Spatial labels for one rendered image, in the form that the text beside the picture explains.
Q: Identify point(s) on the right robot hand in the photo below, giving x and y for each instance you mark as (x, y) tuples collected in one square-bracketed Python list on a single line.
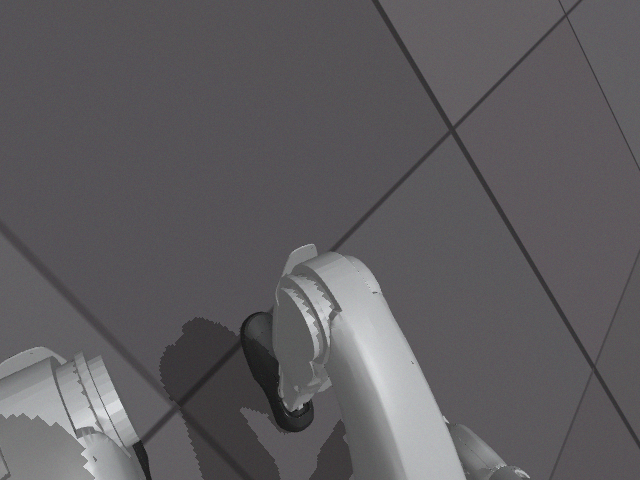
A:
[(477, 458)]

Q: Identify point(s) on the right robot foot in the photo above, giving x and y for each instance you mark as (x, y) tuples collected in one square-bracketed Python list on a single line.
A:
[(256, 340)]

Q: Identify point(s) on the left robot foot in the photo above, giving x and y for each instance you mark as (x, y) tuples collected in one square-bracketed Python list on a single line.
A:
[(143, 458)]

